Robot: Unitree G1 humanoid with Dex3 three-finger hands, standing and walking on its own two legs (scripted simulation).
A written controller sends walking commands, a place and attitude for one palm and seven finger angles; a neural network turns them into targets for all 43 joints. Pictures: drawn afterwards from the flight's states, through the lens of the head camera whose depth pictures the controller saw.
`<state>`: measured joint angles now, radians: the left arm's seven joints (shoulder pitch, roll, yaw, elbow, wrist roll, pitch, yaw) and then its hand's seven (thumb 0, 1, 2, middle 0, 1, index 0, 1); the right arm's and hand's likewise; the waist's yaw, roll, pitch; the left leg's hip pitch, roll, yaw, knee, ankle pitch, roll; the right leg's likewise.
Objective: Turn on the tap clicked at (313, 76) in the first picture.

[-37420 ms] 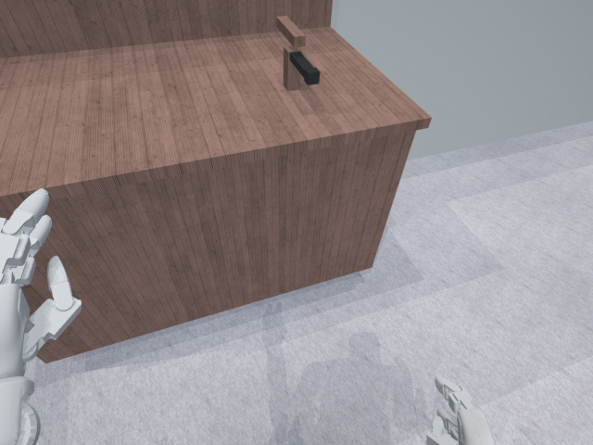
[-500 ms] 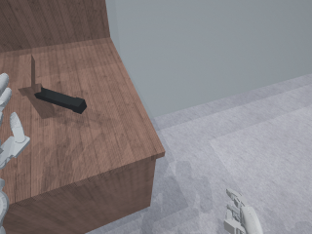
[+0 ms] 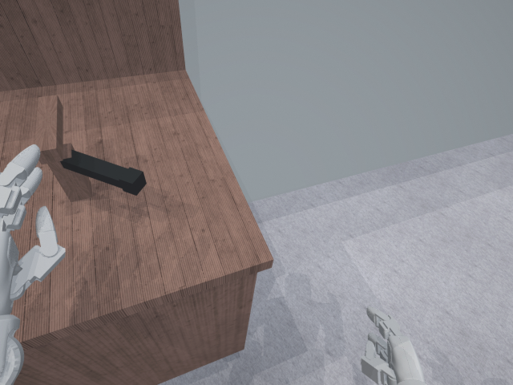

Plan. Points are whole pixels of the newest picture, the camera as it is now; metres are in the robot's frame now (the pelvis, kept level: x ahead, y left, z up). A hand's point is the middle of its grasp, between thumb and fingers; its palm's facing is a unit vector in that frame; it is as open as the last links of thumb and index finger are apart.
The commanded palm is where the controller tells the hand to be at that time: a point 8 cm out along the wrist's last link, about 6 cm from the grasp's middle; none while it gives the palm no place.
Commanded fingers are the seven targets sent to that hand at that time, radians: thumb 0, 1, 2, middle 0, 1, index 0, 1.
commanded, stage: come to a stop and stand still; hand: left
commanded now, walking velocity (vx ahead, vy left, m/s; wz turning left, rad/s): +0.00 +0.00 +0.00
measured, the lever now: (133, 181) +0.38 +0.23 +0.10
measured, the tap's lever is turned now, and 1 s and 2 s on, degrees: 49 49 49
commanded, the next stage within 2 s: look again from close up in 0.08 s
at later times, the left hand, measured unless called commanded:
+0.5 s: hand (56, 262) +0.21 +0.24 +0.16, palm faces +0.40 -0.85 -0.34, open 7.4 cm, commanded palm +0.15 +0.28 +0.18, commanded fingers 0.00 0.90 0.90 -0.20 -0.30 -0.20 -0.30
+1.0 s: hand (60, 286) +0.18 +0.23 +0.16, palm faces +0.54 -0.79 -0.28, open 7.4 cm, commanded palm +0.13 +0.26 +0.17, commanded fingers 0.00 0.90 0.90 -0.20 -0.30 -0.20 -0.30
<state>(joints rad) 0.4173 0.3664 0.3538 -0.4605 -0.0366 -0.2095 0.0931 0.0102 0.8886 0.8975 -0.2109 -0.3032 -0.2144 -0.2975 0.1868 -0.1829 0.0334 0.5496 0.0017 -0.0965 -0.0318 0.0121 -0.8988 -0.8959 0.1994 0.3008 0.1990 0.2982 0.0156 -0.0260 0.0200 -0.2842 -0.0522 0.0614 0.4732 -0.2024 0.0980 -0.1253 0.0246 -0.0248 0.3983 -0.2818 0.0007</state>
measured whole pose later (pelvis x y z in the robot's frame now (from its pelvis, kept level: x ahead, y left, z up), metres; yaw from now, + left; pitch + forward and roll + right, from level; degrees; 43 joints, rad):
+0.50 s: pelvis -0.01 -0.01 +0.00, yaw +0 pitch -1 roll -2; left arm 0.41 0.34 0.34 -0.43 -0.04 -0.19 0.11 0.01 0.89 0.90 -0.21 -0.30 -0.21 -0.30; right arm 0.23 -0.20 0.03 0.57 0.00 -0.09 -0.05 0.01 -0.90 -0.90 0.20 0.30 0.20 0.30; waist 0.02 -0.01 0.01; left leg -0.25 -0.05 0.05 0.43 -0.17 0.09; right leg -0.10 0.03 -0.03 0.36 -0.26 -0.01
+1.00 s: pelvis -0.03 -0.05 -0.02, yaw +4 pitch -2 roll +0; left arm 0.25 0.36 0.33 -0.31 -0.07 -0.08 0.14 0.01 0.89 0.90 -0.21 -0.30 -0.22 -0.30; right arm 0.14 -0.24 0.04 0.64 -0.02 -0.06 -0.03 0.01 -0.90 -0.90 0.20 0.30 0.20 0.30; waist 0.06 0.01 -0.01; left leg -0.38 -0.04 -0.01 0.63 -0.22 0.03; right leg -0.23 0.05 -0.08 0.64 -0.37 -0.07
